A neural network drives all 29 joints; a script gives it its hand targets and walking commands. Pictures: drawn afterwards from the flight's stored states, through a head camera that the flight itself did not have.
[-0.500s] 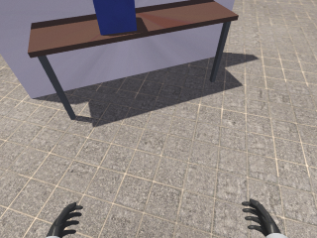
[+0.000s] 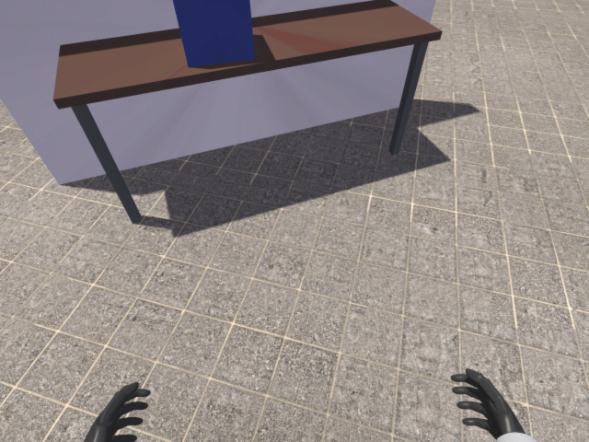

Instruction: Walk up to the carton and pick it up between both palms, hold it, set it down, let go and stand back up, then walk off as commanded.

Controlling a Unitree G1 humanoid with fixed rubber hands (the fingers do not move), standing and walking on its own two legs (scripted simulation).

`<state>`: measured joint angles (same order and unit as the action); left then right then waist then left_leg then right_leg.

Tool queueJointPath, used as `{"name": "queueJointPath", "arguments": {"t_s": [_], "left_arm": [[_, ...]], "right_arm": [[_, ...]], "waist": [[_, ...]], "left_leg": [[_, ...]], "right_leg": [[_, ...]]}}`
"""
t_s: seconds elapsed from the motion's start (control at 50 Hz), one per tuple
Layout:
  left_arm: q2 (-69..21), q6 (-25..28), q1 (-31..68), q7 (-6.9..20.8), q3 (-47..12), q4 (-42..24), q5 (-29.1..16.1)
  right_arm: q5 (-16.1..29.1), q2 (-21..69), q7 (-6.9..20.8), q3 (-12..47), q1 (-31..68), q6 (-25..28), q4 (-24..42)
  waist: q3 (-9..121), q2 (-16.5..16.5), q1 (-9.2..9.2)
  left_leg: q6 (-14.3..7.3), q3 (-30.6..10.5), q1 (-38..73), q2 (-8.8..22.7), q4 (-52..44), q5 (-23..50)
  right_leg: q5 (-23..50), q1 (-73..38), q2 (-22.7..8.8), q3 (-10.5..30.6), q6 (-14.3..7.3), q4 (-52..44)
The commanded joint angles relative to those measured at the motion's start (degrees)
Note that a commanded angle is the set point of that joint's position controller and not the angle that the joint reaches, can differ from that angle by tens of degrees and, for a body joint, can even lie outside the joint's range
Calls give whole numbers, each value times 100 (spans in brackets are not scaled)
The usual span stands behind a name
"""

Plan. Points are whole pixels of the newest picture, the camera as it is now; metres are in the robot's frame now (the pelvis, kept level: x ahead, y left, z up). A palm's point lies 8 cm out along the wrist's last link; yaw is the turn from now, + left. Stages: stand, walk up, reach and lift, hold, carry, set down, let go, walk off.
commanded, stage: stand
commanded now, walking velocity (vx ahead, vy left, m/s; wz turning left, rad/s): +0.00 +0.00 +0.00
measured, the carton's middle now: (213, 18) +1.44 +0.31 +0.00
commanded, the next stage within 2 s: none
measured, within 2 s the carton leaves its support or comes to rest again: neither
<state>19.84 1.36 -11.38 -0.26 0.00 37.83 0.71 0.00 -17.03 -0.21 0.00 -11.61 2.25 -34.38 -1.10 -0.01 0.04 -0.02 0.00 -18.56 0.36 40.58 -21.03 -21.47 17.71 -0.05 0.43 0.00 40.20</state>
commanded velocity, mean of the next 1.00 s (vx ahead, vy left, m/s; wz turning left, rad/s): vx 0.00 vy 0.00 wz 0.00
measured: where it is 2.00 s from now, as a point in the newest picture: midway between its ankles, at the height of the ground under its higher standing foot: outside the picture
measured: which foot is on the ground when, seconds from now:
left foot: down 0.00-1.00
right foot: down 0.00-1.00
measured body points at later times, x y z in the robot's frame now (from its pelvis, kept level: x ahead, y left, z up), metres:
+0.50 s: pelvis -0.01 +0.00 +0.00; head -0.01 +0.00 +0.45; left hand +0.13 +0.28 -0.09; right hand +0.16 -0.26 -0.07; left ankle +0.01 +0.12 -0.72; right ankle +0.00 -0.12 -0.72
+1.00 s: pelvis -0.02 +0.00 +0.00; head -0.02 +0.00 +0.45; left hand +0.12 +0.29 -0.09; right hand +0.15 -0.27 -0.07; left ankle +0.01 +0.12 -0.72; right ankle +0.00 -0.12 -0.72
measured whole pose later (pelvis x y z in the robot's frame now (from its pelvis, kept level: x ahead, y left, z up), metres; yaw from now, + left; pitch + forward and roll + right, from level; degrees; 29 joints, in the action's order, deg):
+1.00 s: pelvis -0.02 +0.00 +0.00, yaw +0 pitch -2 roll +0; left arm 20.4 1.4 -11.4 0.2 0.0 42.3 0.7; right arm 0.0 -17.6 -0.2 0.0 -11.6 2.2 -34.4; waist -1.1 0.0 0.0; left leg 0.0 0.0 -18.6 0.4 40.2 -19.4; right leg -20.1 17.9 -0.1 0.4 0.0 40.2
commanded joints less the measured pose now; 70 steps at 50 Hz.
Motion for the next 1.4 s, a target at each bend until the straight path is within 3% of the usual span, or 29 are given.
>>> {"name": "queueJointPath", "arguments": {"t_s": [0.0, 0.42, 1.38], "left_arm": [[1140, 236, 402, -3, 440, -176, 52], [1180, 224, 454, 25, 417, 59, 53], [1234, 215, 506, 53, 385, 394, 38]], "right_arm": [[-130, -1398, -38, -483, 395, 151, -15], [-124, -1437, -27, -465, 417, 151, -119], [-91, -1464, -17, -426, 435, 138, -312]], "waist": [[260, 43, 0], [53, 69, -3], [8, 74, -7]], "left_leg": [[-423, -540, 137, 474, -742, 1217], [-426, -625, 51, 491, -970, 803], [-402, -649, 155, 512, -1162, 758]], "right_leg": [[1308, -71, -468, 526, -440, -655], [909, 7, -464, 616, -428, -865], [887, -5, -494, 702, -407, -1096]]}}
